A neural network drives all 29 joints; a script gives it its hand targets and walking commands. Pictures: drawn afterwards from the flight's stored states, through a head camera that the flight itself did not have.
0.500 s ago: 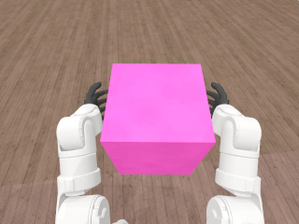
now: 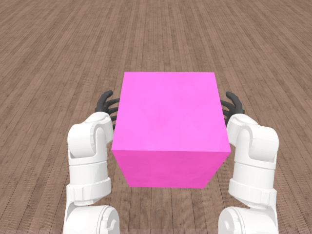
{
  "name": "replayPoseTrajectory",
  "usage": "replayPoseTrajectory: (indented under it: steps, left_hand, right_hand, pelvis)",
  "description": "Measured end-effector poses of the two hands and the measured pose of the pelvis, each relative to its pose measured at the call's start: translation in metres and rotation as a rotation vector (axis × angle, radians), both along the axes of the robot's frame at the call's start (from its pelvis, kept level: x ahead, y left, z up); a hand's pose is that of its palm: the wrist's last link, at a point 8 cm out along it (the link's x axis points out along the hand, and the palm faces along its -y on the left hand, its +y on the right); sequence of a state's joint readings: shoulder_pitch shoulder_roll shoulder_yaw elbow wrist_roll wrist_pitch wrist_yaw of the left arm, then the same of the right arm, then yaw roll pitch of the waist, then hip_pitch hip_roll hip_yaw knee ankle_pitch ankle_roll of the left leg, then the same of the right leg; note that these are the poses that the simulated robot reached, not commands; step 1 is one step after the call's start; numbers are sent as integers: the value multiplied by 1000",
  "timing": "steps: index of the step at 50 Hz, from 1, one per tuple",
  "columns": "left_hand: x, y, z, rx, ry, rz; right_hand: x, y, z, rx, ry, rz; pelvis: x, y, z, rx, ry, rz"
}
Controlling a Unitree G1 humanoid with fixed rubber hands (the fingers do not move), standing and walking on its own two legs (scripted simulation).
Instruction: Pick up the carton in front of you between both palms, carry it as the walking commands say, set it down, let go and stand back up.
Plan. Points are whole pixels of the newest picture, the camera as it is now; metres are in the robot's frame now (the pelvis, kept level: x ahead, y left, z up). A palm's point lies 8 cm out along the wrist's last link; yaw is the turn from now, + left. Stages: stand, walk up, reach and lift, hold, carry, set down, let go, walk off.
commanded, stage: carry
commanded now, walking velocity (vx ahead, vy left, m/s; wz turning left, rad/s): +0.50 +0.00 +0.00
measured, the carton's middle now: (167, 135) +0.35 +0.01 +0.07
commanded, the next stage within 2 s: none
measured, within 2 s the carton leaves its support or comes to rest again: neither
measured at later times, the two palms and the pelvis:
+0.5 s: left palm (127, 47) +0.65 +0.17 +0.14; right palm (216, 52) +0.63 -0.13 +0.15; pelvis +0.31 +0.04 +0.03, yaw -1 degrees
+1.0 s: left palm (142, 21) +0.89 +0.15 +0.13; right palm (212, 23) +0.90 -0.15 +0.13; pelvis +0.63 -0.01 +0.05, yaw +1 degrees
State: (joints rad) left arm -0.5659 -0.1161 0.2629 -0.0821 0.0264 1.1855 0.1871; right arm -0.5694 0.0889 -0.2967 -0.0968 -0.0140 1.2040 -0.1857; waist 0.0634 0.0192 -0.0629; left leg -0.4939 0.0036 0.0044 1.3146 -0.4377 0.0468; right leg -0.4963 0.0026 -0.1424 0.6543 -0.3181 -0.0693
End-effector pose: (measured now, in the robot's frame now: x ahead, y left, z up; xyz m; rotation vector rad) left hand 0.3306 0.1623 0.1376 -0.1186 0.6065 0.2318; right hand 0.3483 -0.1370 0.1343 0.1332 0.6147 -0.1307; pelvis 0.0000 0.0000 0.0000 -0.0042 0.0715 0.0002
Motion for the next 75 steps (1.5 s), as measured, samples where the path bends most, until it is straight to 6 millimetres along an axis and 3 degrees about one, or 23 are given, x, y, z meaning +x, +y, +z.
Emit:
replayPoseTrajectory:
  steps: [5, 12, 17, 20, 25, 31, 36, 40, 45, 49, 57, 64, 68, 75]
  left_hand:
    - [55, -1, 12, -14, -24, 8]
    - [153, -2, 37, -13, -93, -37]
    - [232, 6, 27, -21, -80, -78]
    - [272, 6, 15, -30, -28, -108]
    - [324, 5, 5, -72, 55, -99]
    - [390, 5, 11, -72, 32, -80]
    - [448, -1, 12, -52, 2, -61]
    - [493, -12, 2, -38, -20, -40]
    - [524, -18, -15, 0, 82, -32]
    - [550, -16, -8, 23, 86, -27]
    - [632, -7, 14, 29, -10, -50]
    - [734, 17, -8, -5, -25, -82]
    - [781, 20, -12, -1, 61, -122]
    - [859, 19, 5, 1, 52, -145]
  right_hand:
    - [53, -1, 11, 23, -22, -17]
    - [139, -3, 35, -7, -93, -43]
    - [208, 5, 33, -37, -80, -69]
    - [239, 6, 23, -48, -28, -98]
    - [283, 5, 12, -38, 55, -128]
    - [356, 5, 19, -21, 34, -113]
    - [423, -1, 18, -16, 6, -85]
    - [475, -13, 2, -4, -16, -59]
    - [512, -18, -19, -5, 84, -26]
    - [545, -16, -12, -34, 85, 17]
    - [622, -8, 12, -51, -11, 6]
    - [715, 17, 1, -95, -25, -19]
    - [750, 20, -5, -89, 64, -55]
    - [822, 20, 14, -84, 56, -82]
  pelvis:
    - [51, -2, 15, 8, 6, -1]
    - [142, 9, 20, 5, 19, -11]
    - [219, 27, 8, 19, -1, -22]
    - [254, 36, 10, 14, -7, -23]
    - [306, 42, 30, -4, 4, -22]
    - [377, 36, 44, -11, 20, -18]
    - [450, 21, 41, 0, 24, -18]
    - [515, 3, 25, -3, 11, -1]
    - [573, -10, 37, 9, 15, 24]
    - [617, -12, 48, 25, 18, 23]
    - [726, 1, 47, 24, 7, 12]
    - [832, 30, 19, 27, -24, -20]
    - [871, 41, 30, 10, -18, -36]
    - [947, 46, 51, -13, -5, -32]
